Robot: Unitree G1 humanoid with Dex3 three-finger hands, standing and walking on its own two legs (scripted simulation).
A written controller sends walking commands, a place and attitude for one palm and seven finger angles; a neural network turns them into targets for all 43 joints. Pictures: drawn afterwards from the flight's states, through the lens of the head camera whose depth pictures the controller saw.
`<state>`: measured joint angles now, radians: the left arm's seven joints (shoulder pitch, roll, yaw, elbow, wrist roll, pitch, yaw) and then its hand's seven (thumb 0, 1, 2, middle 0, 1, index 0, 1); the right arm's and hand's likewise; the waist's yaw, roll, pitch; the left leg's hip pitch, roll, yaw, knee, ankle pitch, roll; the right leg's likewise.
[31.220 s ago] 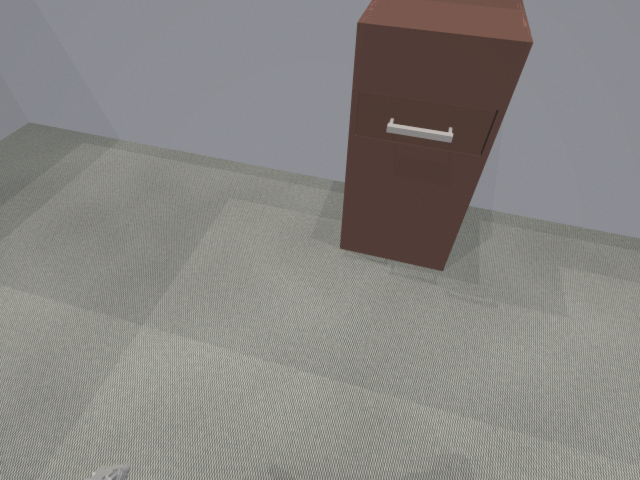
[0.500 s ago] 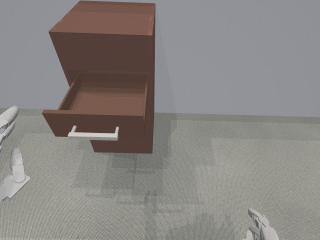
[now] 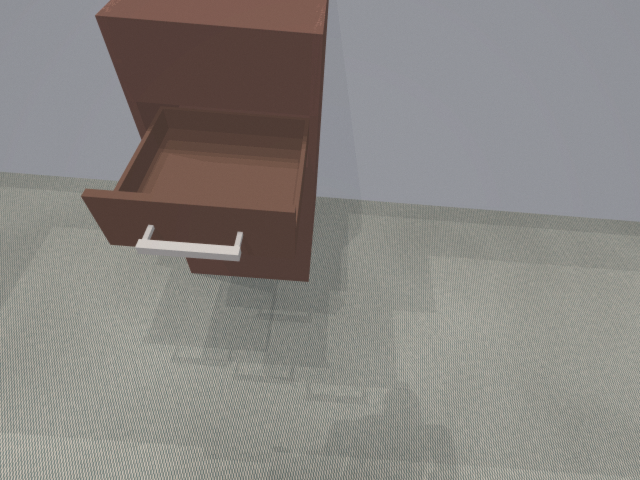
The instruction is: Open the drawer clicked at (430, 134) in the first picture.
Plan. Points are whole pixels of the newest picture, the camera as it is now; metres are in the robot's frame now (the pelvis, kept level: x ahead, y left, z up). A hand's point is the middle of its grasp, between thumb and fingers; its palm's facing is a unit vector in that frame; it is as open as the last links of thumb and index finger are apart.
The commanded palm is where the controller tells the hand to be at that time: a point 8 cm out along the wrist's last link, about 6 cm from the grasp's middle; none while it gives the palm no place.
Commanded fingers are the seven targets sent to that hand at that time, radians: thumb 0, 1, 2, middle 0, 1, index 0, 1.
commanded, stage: let the arm hang, fingers relaxed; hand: left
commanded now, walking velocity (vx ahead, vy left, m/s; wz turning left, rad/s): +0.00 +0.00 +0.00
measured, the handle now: (192, 241) +0.53 +0.26 -0.13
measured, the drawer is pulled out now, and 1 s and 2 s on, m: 0.30 0.30 0.30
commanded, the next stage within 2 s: look to check the result in 0.78 s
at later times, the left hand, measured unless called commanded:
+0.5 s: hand out of the picture +0.00 +0.19 -0.16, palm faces +0.00 -0.97 -0.22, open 7.4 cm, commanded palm none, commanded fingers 0.00 0.90 0.90 -0.20 -0.30 -0.20 -0.30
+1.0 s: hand out of the picture -0.03 +0.18 -0.16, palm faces +0.01 -0.98 -0.20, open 7.4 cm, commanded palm none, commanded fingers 0.00 0.90 0.90 -0.20 -0.30 -0.20 -0.30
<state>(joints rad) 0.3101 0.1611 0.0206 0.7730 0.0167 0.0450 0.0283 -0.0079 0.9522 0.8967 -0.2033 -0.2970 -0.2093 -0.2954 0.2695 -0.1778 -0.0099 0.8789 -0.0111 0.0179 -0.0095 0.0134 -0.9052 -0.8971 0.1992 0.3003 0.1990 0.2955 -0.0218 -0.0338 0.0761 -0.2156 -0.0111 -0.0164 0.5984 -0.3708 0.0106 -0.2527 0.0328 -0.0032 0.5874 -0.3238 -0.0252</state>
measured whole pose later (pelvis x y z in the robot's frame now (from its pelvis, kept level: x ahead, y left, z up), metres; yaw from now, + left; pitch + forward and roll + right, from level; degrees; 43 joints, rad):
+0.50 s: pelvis -0.02 +0.01 +0.01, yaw -2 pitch -2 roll +0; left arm 0.26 0.16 0.01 1.09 0.02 0.02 0.03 0.00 0.91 0.90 -0.20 -0.30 -0.20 -0.29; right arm 0.30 -0.15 0.00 1.07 -0.01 0.01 -0.03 0.01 -0.92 -0.90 0.20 0.30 0.20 0.30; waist 0.00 0.03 0.05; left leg -0.13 -0.03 0.02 0.42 -0.25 0.03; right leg -0.19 0.02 0.03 0.42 -0.20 0.00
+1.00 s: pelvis -0.02 +0.01 +0.01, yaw -2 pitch -1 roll +0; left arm 0.28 0.13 0.02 1.13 0.02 0.01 0.03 0.00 0.90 0.90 -0.20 -0.30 -0.20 -0.29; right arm 0.32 -0.13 -0.01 1.10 -0.01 0.00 -0.04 0.01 -0.91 -0.90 0.20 0.30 0.20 0.30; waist -0.01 0.02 0.06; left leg -0.14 -0.02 0.02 0.42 -0.25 0.03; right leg -0.19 0.02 0.03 0.42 -0.20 -0.01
